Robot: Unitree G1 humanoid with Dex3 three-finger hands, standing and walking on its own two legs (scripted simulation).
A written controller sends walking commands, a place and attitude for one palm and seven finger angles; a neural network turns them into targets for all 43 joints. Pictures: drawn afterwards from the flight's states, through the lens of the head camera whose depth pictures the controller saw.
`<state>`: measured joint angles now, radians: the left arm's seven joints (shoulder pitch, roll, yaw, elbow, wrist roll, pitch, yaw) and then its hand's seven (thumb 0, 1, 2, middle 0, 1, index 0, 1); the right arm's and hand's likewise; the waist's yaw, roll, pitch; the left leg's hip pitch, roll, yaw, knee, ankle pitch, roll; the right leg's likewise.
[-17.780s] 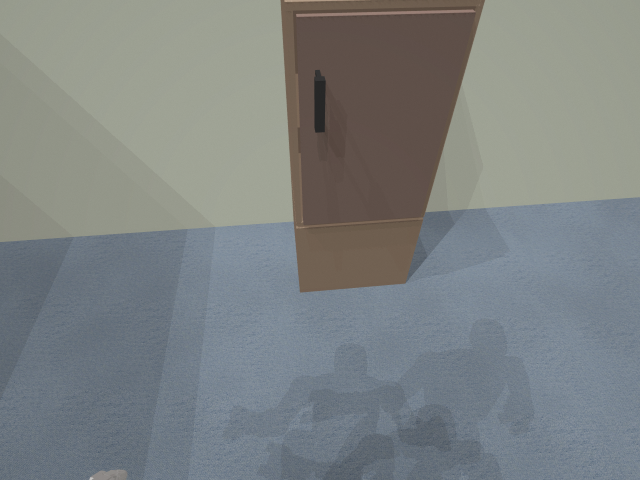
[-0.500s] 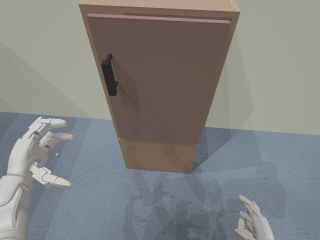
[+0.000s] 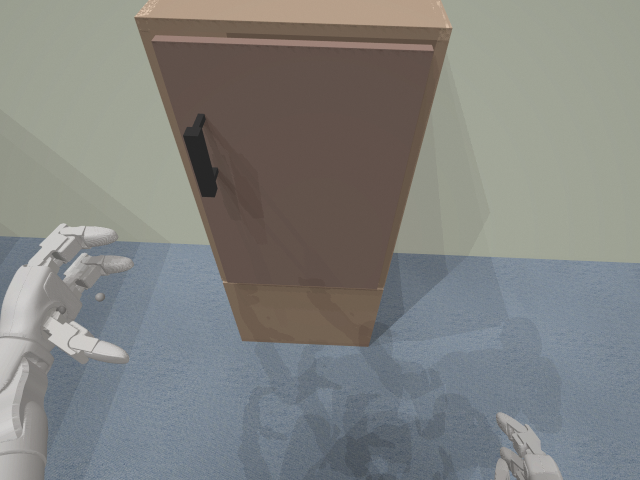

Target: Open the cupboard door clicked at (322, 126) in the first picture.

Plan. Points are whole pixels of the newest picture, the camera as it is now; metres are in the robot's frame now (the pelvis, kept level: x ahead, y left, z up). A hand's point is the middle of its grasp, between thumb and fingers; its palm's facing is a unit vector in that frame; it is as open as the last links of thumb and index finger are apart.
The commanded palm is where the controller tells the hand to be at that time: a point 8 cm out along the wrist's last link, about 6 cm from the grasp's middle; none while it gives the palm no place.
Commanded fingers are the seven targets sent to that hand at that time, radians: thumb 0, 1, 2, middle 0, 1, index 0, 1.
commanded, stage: raise the hand with hooked fingers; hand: left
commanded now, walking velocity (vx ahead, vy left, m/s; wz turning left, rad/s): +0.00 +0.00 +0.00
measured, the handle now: (204, 156) +0.57 +0.23 +0.07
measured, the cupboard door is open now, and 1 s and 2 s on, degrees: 0 0 0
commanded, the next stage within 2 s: move the hooked fingers beside the handle in 0.16 s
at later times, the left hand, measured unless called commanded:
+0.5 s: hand (108, 276) +0.32 +0.28 +0.09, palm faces +0.04 -1.00 -0.01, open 14.0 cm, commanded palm +0.30 +0.32 +0.09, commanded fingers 0.00 -0.50 0.30 -0.30 -1.20 -0.30 -1.20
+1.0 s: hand (134, 226) +0.40 +0.28 +0.09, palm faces +0.01 -1.00 -0.01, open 14.0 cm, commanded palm +0.38 +0.32 +0.08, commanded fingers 0.00 -0.50 0.30 -0.30 -1.20 -0.30 -1.20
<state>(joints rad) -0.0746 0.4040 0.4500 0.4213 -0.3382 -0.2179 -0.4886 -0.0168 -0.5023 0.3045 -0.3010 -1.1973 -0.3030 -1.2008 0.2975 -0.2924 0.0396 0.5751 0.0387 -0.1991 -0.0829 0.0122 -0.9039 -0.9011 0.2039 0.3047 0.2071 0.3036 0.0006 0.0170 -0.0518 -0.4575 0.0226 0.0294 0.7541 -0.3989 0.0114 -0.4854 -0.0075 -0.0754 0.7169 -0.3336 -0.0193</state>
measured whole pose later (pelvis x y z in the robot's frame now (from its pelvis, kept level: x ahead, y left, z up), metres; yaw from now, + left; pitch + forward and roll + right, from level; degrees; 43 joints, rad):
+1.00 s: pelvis +0.00 +0.01 -0.01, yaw -1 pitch +12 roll -1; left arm -0.53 0.54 0.48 0.89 -0.24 -0.29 -0.51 -0.02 -0.50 0.30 -0.30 -1.20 -0.30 -1.20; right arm 0.37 -0.30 0.04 0.61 0.03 -0.09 -0.07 0.01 -0.90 -0.90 0.20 0.30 0.21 0.30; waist -0.06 0.00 -0.07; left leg -0.61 0.03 0.04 0.82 -0.42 0.02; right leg -0.64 0.00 -0.07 0.76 -0.34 -0.01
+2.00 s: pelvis +0.01 +0.02 -0.03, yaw -3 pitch +23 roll -4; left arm -1.02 0.86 0.56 1.30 -0.07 -0.29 -0.51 -0.02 -0.50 0.30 -0.30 -1.20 -0.30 -1.20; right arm 0.45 -0.30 0.07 0.58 -0.01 0.10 -0.04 0.00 -0.90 -0.90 0.21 0.30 0.21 0.30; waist -0.22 0.01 -0.07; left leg -0.87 0.06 0.03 0.93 -0.46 0.03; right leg -0.87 0.03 -0.07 0.81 -0.34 0.00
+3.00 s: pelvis +0.00 +0.01 -0.03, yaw -3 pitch +23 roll -4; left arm -1.01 0.86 0.56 1.30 -0.08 -0.29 -0.50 -0.02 -0.50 0.30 -0.30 -1.20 -0.30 -1.20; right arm 0.44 -0.30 0.08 0.58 0.00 0.10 -0.04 0.00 -0.91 -0.90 0.21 0.30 0.21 0.30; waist -0.21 0.01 -0.06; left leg -0.90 0.07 0.01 0.97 -0.47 0.03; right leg -0.89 0.03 -0.08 0.84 -0.34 -0.01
